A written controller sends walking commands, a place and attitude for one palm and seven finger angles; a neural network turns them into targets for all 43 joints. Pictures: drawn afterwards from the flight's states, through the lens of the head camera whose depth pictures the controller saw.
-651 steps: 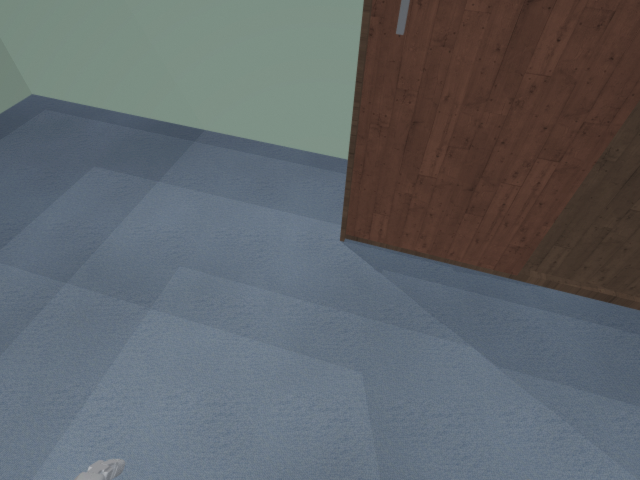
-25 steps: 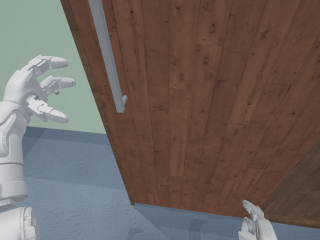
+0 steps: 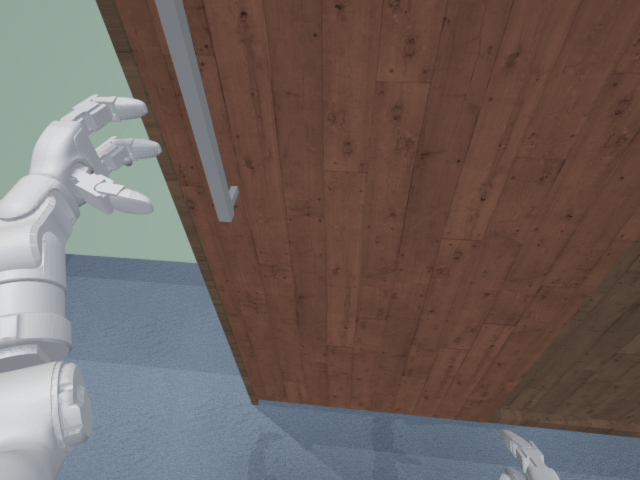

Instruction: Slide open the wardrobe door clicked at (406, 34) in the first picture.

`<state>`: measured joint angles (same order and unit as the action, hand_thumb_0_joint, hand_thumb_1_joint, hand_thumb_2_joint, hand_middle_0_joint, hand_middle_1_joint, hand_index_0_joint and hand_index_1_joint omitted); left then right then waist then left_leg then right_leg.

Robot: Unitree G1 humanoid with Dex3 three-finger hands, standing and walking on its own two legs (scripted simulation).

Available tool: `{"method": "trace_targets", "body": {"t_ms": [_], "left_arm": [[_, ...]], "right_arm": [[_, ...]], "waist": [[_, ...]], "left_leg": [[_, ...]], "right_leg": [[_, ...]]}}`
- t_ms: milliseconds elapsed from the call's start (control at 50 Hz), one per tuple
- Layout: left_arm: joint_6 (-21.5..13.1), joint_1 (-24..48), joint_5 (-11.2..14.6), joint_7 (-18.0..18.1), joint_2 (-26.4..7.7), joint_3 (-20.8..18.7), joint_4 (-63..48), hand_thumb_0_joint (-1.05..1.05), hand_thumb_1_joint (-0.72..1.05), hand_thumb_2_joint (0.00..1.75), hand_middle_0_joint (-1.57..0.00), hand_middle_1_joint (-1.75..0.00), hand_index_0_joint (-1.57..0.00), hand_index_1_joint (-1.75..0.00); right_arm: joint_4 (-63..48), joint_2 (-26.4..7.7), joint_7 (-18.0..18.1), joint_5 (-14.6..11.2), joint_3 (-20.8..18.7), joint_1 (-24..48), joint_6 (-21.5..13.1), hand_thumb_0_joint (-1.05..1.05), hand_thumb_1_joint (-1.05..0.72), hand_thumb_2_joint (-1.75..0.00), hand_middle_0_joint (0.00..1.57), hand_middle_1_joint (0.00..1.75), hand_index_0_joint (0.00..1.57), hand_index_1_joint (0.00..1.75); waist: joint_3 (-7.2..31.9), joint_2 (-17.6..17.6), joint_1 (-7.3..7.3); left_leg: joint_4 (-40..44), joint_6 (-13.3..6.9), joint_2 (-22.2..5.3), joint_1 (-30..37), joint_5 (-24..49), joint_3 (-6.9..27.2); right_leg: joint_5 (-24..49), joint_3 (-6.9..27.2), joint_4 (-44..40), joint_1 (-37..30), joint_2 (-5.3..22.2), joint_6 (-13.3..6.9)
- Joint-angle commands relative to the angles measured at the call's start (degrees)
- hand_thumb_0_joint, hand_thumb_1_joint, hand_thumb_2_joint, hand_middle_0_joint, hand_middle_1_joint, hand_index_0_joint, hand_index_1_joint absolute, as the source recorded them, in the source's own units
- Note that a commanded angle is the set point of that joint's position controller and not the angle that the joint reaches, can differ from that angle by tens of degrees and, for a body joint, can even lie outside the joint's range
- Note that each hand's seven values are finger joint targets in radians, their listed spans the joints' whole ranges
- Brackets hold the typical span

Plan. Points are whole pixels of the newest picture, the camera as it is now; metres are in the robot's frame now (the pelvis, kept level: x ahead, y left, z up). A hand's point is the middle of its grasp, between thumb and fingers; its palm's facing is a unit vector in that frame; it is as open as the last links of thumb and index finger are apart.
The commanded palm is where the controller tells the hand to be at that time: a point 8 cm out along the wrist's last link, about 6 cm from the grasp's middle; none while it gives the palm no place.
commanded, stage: move the hooked fingers beside the handle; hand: left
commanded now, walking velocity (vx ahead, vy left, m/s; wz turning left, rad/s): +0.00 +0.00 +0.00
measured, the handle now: (206, 111) +0.46 +0.16 +0.25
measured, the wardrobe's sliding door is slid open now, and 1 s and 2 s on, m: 0.00 0.00 0.00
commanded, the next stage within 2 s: feel for the door with the fingertips in 0.94 s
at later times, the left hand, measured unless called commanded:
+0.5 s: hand (142, 155) +0.41 +0.23 +0.23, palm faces -0.02 -1.00 -0.03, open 14.0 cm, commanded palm +0.39 +0.27 +0.24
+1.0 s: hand (143, 152) +0.42 +0.23 +0.23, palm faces -0.01 -1.00 -0.03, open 14.0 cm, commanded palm +0.39 +0.28 +0.24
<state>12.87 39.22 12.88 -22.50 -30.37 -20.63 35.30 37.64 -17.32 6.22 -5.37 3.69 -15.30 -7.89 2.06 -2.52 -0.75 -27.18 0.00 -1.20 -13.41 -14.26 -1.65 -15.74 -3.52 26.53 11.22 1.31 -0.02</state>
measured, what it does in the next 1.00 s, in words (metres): stands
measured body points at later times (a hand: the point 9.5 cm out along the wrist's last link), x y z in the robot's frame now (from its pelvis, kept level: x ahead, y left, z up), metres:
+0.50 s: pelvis +0.01 +0.00 +0.00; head +0.00 -0.01 +0.45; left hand +0.41 +0.28 +0.23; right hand +0.13 -0.26 -0.10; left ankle +0.00 +0.12 -0.74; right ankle -0.02 -0.12 -0.74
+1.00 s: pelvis +0.01 +0.00 +0.00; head +0.01 -0.01 +0.45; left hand +0.42 +0.28 +0.23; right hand +0.13 -0.26 -0.10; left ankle +0.00 +0.12 -0.74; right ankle -0.02 -0.12 -0.74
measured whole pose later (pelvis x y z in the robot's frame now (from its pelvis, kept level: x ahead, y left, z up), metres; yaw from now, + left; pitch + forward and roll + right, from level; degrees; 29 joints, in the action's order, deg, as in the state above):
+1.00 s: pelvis +0.01 +0.00 +0.00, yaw -1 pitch +1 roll +0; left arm 10.8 40.0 12.1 -20.9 -29.7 -21.0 37.7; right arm 37.1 -16.9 5.5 -5.2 3.3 -16.7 -5.2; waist 2.6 -2.6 -1.4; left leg -25.7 -0.1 -1.4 -12.5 -14.4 -2.6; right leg -15.4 -2.5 24.9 10.7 1.0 0.1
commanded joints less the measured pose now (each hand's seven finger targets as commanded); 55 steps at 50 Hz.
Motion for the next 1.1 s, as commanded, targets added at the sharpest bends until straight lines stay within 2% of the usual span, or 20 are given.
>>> {"method": "trace_targets", "body": {"t_ms": [0,80,140,180,260,280,340,380,460,500,560,640,660,720,760,800,880,980,1060,1080], "left_arm": [[-5.5,31.5,0.2,0.4,-16.0,-1.9,-10.1,0.00,-0.50,0.30,-0.30,-1.20,-0.30,-1.20],[-7.3,32.0,0.2,0.7,-18.6,-4.5,-6.5,0.00,-0.50,0.30,-0.30,-1.20,-0.30,-1.20],[-8.1,31.5,-0.3,0.7,-17.9,-4.1,-7.4,0.00,-0.50,0.30,-0.30,-1.20,-0.30,-1.20],[-8.0,26.9,-0.2,0.7,-18.8,-6.0,-6.8,0.00,-0.50,0.30,-0.30,-1.20,-0.30,-1.20],[-7.4,25.8,0.8,0.1,-15.4,-3.6,-12.2,0.00,-0.50,0.30,-0.30,-1.20,-0.30,-1.20],[-6.7,25.2,0.8,0.3,-16.8,-5.2,-10.3,0.00,-0.50,0.30,-0.30,-1.20,-0.30,-1.20],[-5.7,25.9,0.9,0.7,-13.8,-2.9,-13.6,0.00,-0.50,0.30,-0.30,-1.20,-0.30,-1.20],[-5.5,25.4,0.6,1.3,-16.8,-5.5,-15.4,0.00,-0.50,0.30,-0.30,-1.20,-0.30,-1.20],[-4.7,25.7,0.7,1.7,-14.8,-3.4,-14.0,0.00,-0.50,0.30,-0.30,-1.20,-0.30,-1.20],[-4.6,28.7,0.5,1.9,-12.6,-1.1,-15.0,0.00,-0.50,0.30,-0.30,-1.20,-0.30,-1.20],[-4.5,28.3,0.4,2.4,-14.2,-2.0,-12.3,0.00,-0.50,0.30,-0.30,-1.20,-0.30,-1.20],[-4.6,32.3,0.1,2.5,-14.1,-1.2,-7.6,0.00,-0.50,0.30,-0.30,-1.20,-0.30,-1.20],[-5.1,32.1,-0.3,2.6,-15.6,-1.7,-7.0,0.00,-0.50,0.30,-0.30,-1.20,-0.30,-1.20],[-6.4,33.7,-0.3,2.4,-13.9,-0.6,-9.6,0.00,-0.50,0.30,-0.30,-1.20,-0.30,-1.20],[-6.7,30.6,-0.1,2.1,-14.2,-1.2,-8.1,0.00,-0.50,0.30,-0.30,-1.20,-0.30,-1.20],[-6.4,30.1,0.5,1.8,-13.5,-1.4,-7.8,0.00,-0.50,0.30,-0.30,-1.20,-0.30,-1.20],[-6.1,27.0,0.4,1.7,-16.8,-4.6,-9.2,0.00,-0.50,0.30,-0.30,-1.20,-0.30,-1.20],[-6.1,28.4,0.6,1.1,-16.5,-3.9,-12.7,0.00,-0.50,0.30,-0.30,-1.20,-0.30,-1.20],[-6.1,30.4,1.2,0.8,-11.0,0.8,-15.0,0.00,-0.50,0.30,-0.30,-1.20,-0.30,-1.20],[-6.1,30.1,1.3,1.2,-13.0,-1.5,-15.6,0.00,-0.50,0.30,-0.30,-1.20,-0.30,-1.20]], "right_arm": [[-7.7,-7.1,0.5,-0.1,-3.2,3.6,-3.1,0.00,-0.90,-0.90,0.20,0.30,0.20,0.30],[-6.9,-7.7,0.5,0.2,-3.4,1.8,-2.8,0.00,-0.90,-0.90,0.20,0.30,0.20,0.30],[-7.2,-7.4,0.0,0.3,-3.7,1.2,-2.9,0.00,-0.90,-0.90,0.20,0.30,0.20,0.30],[-7.8,-7.7,-0.6,0.4,-3.8,1.0,-2.5,0.00,-0.90,-0.90,0.20,0.30,0.20,0.30],[-8.8,-7.3,-0.9,0.3,-3.9,2.1,-2.4,0.00,-0.90,-0.90,0.20,0.30,0.20,0.30],[-8.3,-7.4,-0.9,0.0,-3.9,2.1,-2.1,0.00,-0.90,-0.90,0.20,0.30,0.20,0.30],[-8.8,-7.2,-0.8,0.1,-3.9,2.5,-2.3,0.00,-0.90,-0.90,0.20,0.30,0.20,0.30],[-8.9,-7.3,-0.8,0.2,-3.9,2.6,-2.0,0.00,-0.90,-0.90,0.20,0.30,0.20,0.30],[-8.3,-7.0,-0.4,0.0,-3.7,3.1,-1.6,0.00,-0.90,-0.90,0.20,0.30,0.20,0.30],[-8.7,-6.5,-0.3,-0.1,-3.4,4.0,-1.8,0.00,-0.90,-0.90,0.20,0.30,0.20,0.30],[-8.0,-6.8,0.1,0.1,-3.3,3.7,-1.4,0.00,-0.90,-0.90,0.20,0.30,0.20,0.30],[-7.5,-6.6,0.5,-0.1,-3.0,3.6,-1.2,0.00,-0.90,-0.90,0.20,0.30,0.20,0.30],[-7.2,-7.0,0.6,-0.1,-3.2,3.1,-0.8,0.00,-0.90,-0.90,0.20,0.30,0.20,0.30],[-8.0,-6.3,0.3,0.0,-3.1,3.5,-1.2,0.00,-0.90,-0.90,0.20,0.30,0.20,0.30],[-7.9,-6.7,0.1,0.1,-3.3,3.0,-0.9,0.00,-0.90,-0.90,0.20,0.30,0.20,0.30],[-8.0,-6.6,-0.1,0.0,-3.3,3.3,-0.9,0.00,-0.90,-0.90,0.20,0.30,0.20,0.30],[-8.7,-7.1,-0.4,0.0,-3.5,3.3,-0.5,0.00,-0.90,-0.90,0.20,0.30,0.20,0.30],[-8.9,-7.1,-0.3,-0.1,-3.6,3.4,-0.4,0.00,-0.90,-0.90,0.20,0.30,0.20,0.30],[-8.8,-6.7,-0.1,-0.1,-3.5,3.6,-1.1,0.00,-0.90,-0.90,0.20,0.30,0.20,0.30],[-8.6,-6.8,-0.1,0.0,-3.6,3.6,-1.3,0.00,-0.90,-0.90,0.20,0.30,0.20,0.30]], "waist": [[14.6,-2.5,-1.27],[16.7,0.6,-0.93],[18.5,-3.0,-0.55],[18.5,0.3,0.48],[17.7,-1.5,0.26],[15.2,-0.2,0.14],[16.0,-1.2,-0.18],[17.4,-1.0,0.30],[14.6,0.8,-0.42],[14.6,-2.4,-0.85],[14.7,0.4,-0.76],[13.6,-0.1,-1.64],[14.3,1.5,-1.51],[17.4,-2.9,-1.33],[17.8,0.3,-0.75],[17.0,0.5,-0.65],[16.9,1.6,0.39],[16.4,-0.2,-0.45],[16.0,-1.9,-1.41],[17.0,-1.6,-0.97]], "left_leg": [[2.0,-2.5,0.6,10.1,11.3,2.5],[1.8,-2.6,0.4,10.0,13.9,2.5],[1.4,-2.4,0.4,11.6,17.1,2.3],[1.4,-2.5,0.3,10.5,19.0,2.2],[1.4,-2.5,0.1,11.7,19.7,1.8],[1.8,-2.5,0.1,10.5,18.0,1.7],[1.9,-2.4,0.1,11.3,17.6,2.0],[1.7,-2.5,0.2,11.6,18.5,1.8],[1.9,-2.6,0.0,10.9,16.0,1.6],[2.1,-2.5,0.4,11.4,14.6,1.9],[2.0,-2.6,0.3,11.1,14.4,1.9],[2.3,-2.6,0.5,10.1,11.7,2.0],[2.3,-2.6,0.2,10.2,12.2,2.0],[1.8,-2.4,0.5,12.7,15.9,2.1],[1.7,-2.5,0.2,12.4,17.7,2.1],[2.0,-2.5,0.4,11.9,17.3,2.0],[2.1,-2.7,0.5,10.6,18.6,1.8],[2.2,-2.7,0.4,11.2,17.2,1.5],[2.1,-2.6,0.3,13.0,16.6,2.0],[2.0,-2.7,0.4,13.7,17.1,2.1]], "right_leg": [[14.4,1.5,-3.5,1.7,-0.2,-1.4],[17.6,1.6,-3.2,-0.3,-0.4,-1.4],[20.2,1.4,-2.3,-0.9,-0.3,-1.7],[22.5,1.1,-1.9,-2.6,-0.4,-1.6],[22.6,1.1,-2.1,-1.8,-0.4,-1.6],[21.3,1.0,-2.6,-0.7,-0.7,-1.4],[20.5,0.9,-2.3,-0.2,-0.7,-1.5],[21.5,1.1,-2.4,-1.5,-0.8,-1.5],[19.3,1.0,-3.1,-0.2,-0.7,-1.4],[17.9,1.3,-3.3,1.1,-0.8,-1.4],[17.8,1.3,-3.7,0.4,-0.7,-1.4],[16.0,1.6,-4.1,1.8,-0.6,-1.3],[15.9,1.5,-4.2,1.0,-0.5,-1.3],[19.8,1.6,-3.3,-0.2,-0.5,-1.7],[21.2,1.3,-3.1,-1.4,-0.6,-1.7],[21.6,1.3,-3.1,-1.1,-0.7,-1.6],[23.4,1.4,-3.0,-2.9,-0.6,-1.5],[21.8,1.5,-3.5,-1.9,-0.8,-1.4],[19.6,1.1,-3.8,-0.2,-0.9,-1.7],[20.0,1.1,-3.8,-0.4,-1.1,-1.6]]}}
